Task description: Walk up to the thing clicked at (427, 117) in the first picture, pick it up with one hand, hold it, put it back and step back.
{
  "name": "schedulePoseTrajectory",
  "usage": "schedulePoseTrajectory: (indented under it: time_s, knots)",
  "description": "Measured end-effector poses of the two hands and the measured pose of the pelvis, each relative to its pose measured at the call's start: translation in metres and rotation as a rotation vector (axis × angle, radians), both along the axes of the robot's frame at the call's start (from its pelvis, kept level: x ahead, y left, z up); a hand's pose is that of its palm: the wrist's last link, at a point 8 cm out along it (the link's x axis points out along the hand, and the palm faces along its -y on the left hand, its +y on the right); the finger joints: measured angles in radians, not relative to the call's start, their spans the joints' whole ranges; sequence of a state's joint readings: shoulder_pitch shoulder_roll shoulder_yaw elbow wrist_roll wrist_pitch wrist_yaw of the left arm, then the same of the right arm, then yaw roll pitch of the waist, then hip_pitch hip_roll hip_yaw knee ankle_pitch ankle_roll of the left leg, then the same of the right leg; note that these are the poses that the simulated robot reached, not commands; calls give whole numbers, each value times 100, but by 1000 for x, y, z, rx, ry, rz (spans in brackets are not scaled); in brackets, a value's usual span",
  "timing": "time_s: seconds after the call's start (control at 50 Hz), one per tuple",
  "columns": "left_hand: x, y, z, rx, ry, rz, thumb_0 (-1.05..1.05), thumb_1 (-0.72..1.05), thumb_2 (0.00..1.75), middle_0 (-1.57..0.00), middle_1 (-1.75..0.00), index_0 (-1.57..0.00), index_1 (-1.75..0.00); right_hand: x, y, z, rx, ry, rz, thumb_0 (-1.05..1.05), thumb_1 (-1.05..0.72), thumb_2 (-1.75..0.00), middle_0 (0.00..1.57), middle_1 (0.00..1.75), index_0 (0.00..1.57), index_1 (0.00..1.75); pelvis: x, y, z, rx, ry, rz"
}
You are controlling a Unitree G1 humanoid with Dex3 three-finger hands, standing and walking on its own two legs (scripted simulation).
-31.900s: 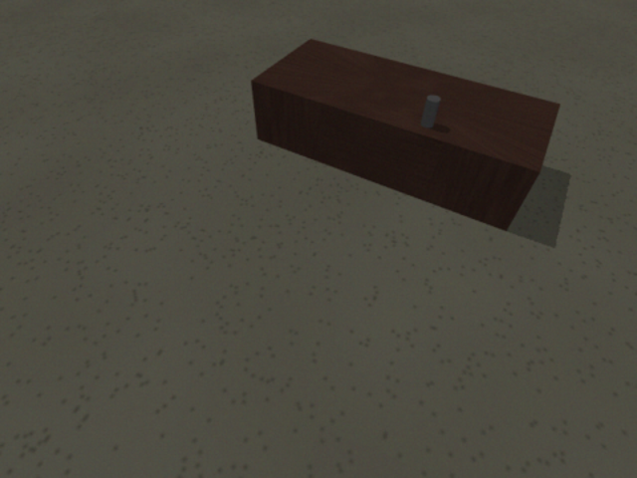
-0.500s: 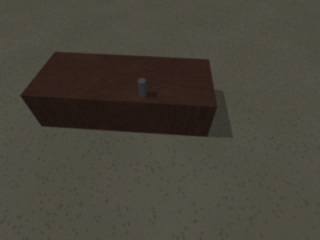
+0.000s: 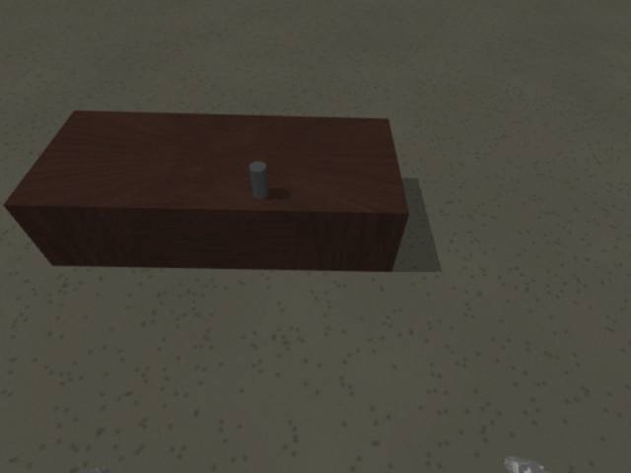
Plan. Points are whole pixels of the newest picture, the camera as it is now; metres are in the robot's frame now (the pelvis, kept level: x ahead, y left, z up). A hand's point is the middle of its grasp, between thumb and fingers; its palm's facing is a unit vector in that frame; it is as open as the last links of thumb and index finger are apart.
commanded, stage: step back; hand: left
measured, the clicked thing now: (259, 180) +1.05 +0.18 -0.38
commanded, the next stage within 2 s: stand in 0.06 s
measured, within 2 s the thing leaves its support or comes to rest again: neither
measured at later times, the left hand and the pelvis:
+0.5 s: hand out of the picture +0.05 +0.25 -0.14, palm faces -0.02 -0.94 -0.33, open 7.4 cm; pelvis -0.03 +0.00 +0.01, yaw +0 degrees
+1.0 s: hand out of the picture +0.03 +0.25 -0.15, palm faces -0.02 -0.94 -0.33, open 7.4 cm; pelvis -0.03 +0.00 +0.01, yaw +1 degrees
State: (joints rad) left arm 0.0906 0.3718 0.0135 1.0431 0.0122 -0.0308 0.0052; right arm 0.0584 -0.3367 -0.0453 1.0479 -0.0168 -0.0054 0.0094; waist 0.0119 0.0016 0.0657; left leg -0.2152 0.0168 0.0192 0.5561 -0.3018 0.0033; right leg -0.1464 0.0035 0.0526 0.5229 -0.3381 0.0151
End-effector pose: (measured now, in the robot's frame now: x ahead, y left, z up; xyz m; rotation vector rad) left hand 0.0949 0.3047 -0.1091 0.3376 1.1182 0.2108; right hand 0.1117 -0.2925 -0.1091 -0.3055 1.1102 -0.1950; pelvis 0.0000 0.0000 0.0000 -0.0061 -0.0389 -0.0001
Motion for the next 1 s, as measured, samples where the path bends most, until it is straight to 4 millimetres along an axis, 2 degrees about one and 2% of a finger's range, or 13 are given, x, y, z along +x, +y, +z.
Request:
schedulePoseTrajectory:
  time_s: [0.12, 0.26, 0.5, 0.72, 0.84, 1.0]
  knots:
    - [-6, -2, -3, -17, 38, 11, 1, 91, 90, -20, -30, -21, -30, -6, 0, 4, -4, 19, -16, 1, -91, -90, 20, 30, 20, 30, 1, 3, 4, 3, -5, -4]
    - [-18, -9, -2, -37, 74, 11, 1, 91, 90, -20, -30, -21, -30, -23, 1, 7, -3, 50, -25, 1, -91, -90, 20, 30, 20, 30, -8, 3, 11, 4, -13, -3]
    - [-50, -12, 2, -38, 103, 16, 1, 91, 90, -20, -30, -21, -30, -55, -1, 5, 19, 82, -29, 1, -91, -90, 20, 30, 20, 30, -27, -1, 15, 2, -18, 2]
    - [-77, -10, 3, -28, 145, 39, 1, 91, 90, -20, -30, -21, -30, -80, -7, 1, 18, 132, -35, 1, -91, -90, 20, 30, 20, 30, -33, -5, 15, 1, -13, 8]
    - [-81, -11, 1, -31, 152, 40, 1, 91, 90, -20, -30, -21, -30, -84, -9, 1, 13, 144, -34, 1, -91, -90, 20, 30, 20, 30, -34, -5, 14, 0, -10, 11]
    - [-73, -12, 1, -37, 138, 31, 1, 91, 90, -20, -30, -21, -30, -80, -8, 2, 8, 138, -26, 1, -91, -90, 20, 30, 20, 30, -32, -5, 14, -1, -9, 11]
